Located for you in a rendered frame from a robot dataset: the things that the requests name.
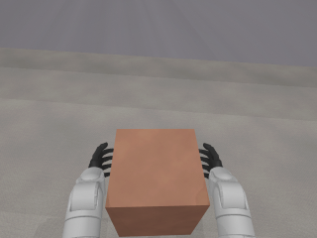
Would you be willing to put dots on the right robot hand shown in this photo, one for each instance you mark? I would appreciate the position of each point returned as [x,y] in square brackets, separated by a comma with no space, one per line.
[213,159]

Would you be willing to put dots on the left robot forearm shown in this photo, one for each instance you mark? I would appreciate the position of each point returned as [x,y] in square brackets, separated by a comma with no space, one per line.
[85,205]

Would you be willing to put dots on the carton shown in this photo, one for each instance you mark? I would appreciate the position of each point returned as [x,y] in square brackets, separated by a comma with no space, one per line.
[156,185]

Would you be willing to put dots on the left robot hand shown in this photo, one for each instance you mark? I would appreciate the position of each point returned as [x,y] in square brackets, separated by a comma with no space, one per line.
[97,160]

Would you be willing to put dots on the right robot forearm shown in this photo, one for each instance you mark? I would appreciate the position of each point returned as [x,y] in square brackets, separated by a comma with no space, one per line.
[232,212]

